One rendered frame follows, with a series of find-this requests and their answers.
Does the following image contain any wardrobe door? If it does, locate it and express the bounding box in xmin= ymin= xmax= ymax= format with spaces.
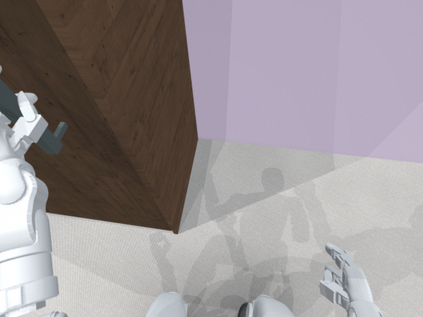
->
xmin=0 ymin=0 xmax=172 ymax=231

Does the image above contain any robot left thigh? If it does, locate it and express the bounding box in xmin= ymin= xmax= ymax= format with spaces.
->
xmin=145 ymin=293 xmax=188 ymax=317

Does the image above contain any left robot forearm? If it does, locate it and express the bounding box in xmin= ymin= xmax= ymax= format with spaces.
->
xmin=0 ymin=158 xmax=59 ymax=317

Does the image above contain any left robot hand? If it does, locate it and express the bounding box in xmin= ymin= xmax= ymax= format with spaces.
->
xmin=0 ymin=66 xmax=48 ymax=160

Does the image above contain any right robot hand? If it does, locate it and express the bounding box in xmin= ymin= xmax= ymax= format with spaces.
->
xmin=320 ymin=243 xmax=373 ymax=313

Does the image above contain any robot right thigh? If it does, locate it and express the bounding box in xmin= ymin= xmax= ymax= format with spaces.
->
xmin=246 ymin=297 xmax=295 ymax=317

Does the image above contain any robot thigh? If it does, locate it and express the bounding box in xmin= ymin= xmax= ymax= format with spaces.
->
xmin=246 ymin=297 xmax=295 ymax=317
xmin=145 ymin=293 xmax=188 ymax=317

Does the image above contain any handle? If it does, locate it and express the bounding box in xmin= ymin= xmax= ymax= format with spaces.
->
xmin=0 ymin=79 xmax=68 ymax=155

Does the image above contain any right robot forearm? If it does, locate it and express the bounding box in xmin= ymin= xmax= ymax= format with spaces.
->
xmin=347 ymin=300 xmax=383 ymax=317

